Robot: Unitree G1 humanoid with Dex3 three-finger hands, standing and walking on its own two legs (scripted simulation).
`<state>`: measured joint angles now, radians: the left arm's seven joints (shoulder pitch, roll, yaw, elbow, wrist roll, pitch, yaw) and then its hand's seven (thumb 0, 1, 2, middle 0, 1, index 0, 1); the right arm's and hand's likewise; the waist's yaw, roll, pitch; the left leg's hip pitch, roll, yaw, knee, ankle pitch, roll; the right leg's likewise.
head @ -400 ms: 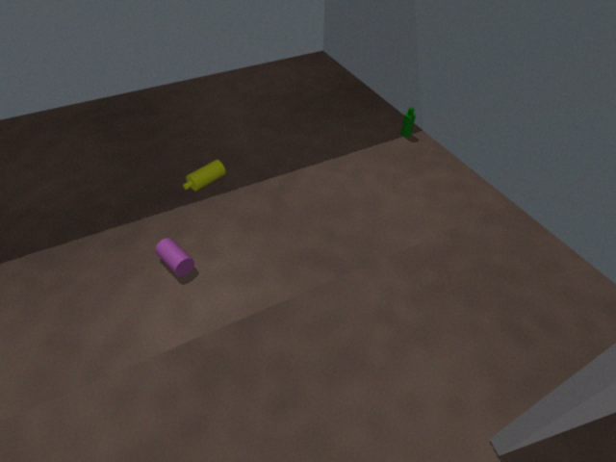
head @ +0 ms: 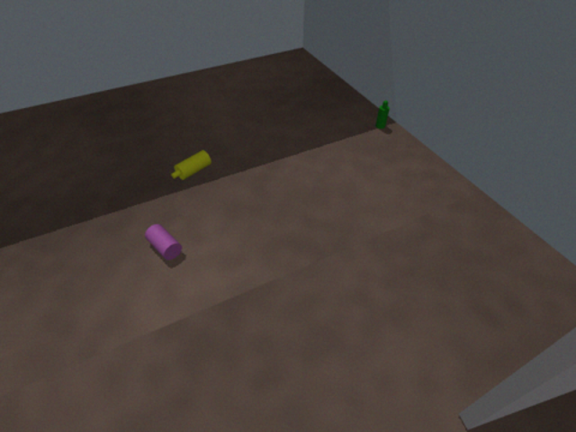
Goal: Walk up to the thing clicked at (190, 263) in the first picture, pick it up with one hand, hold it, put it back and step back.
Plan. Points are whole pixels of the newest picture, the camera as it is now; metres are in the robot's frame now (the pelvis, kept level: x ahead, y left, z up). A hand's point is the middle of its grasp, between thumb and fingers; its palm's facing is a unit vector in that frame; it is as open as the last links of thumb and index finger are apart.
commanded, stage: stand
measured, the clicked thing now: (163, 241) +1.02 +0.52 -0.74
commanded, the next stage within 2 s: walk up in 0.72 s
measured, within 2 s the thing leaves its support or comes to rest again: neither
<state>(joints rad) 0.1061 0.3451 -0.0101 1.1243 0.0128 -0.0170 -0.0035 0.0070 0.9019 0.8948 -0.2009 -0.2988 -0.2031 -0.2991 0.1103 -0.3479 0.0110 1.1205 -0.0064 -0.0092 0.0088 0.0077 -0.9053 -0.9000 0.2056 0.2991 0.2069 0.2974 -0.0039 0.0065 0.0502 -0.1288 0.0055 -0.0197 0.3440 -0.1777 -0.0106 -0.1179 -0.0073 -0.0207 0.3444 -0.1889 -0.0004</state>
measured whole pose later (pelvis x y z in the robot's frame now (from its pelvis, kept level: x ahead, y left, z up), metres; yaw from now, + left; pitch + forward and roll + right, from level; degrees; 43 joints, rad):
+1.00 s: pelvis -0.02 -0.04 -0.01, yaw +17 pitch -1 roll +2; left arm 0.05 0.39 0.08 0.87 0.04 0.04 -0.03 0.01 0.90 0.89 -0.20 -0.30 -0.20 -0.30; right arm 0.24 -0.39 -0.07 0.93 -0.03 0.05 0.00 0.01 -0.90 -0.90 0.21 0.30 0.21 0.30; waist -0.01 -0.03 0.16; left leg -0.43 -0.05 -0.06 0.84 -0.40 0.00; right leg -0.20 -0.03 -0.09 0.53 -0.32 -0.05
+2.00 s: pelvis +0.01 -0.08 -0.02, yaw +62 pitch -2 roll +1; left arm 0.30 0.44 0.07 0.70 0.05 -0.02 -0.03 0.01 0.90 0.89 -0.20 -0.30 -0.21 -0.30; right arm 0.30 -0.43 -0.07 0.76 -0.01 0.04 0.06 0.01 -0.91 -0.90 0.21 0.30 0.21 0.30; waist 0.04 0.01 0.11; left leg -0.39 0.02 -0.03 0.81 -0.43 -0.02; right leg -0.27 -0.17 -0.20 0.66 -0.35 0.01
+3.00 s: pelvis +0.02 -0.07 -0.03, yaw +79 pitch -3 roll +0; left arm 0.21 0.39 0.03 0.94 0.01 0.00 -0.01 0.01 0.90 0.89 -0.20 -0.30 -0.20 -0.30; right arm 0.21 -0.39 -0.01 0.93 0.00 -0.03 0.00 0.01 -0.90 -0.90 0.21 0.30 0.21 0.30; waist 0.01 -0.02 0.10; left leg -0.29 0.01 -0.04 0.69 -0.35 -0.01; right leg -0.29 -0.05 -0.03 0.66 -0.31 0.01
